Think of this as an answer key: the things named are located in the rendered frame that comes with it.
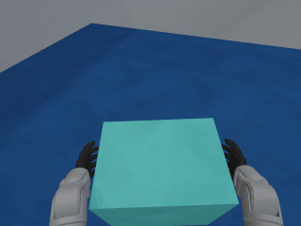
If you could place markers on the robot left forearm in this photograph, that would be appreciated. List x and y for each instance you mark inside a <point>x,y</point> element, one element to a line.
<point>69,204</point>

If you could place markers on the robot right forearm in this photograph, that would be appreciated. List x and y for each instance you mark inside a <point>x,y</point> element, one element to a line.
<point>260,203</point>

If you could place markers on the right robot hand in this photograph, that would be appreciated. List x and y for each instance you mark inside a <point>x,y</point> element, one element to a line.
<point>234,155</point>

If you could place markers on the left robot hand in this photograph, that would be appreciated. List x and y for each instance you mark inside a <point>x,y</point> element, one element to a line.
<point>86,157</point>

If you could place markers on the carton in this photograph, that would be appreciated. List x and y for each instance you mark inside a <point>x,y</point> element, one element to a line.
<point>161,173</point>

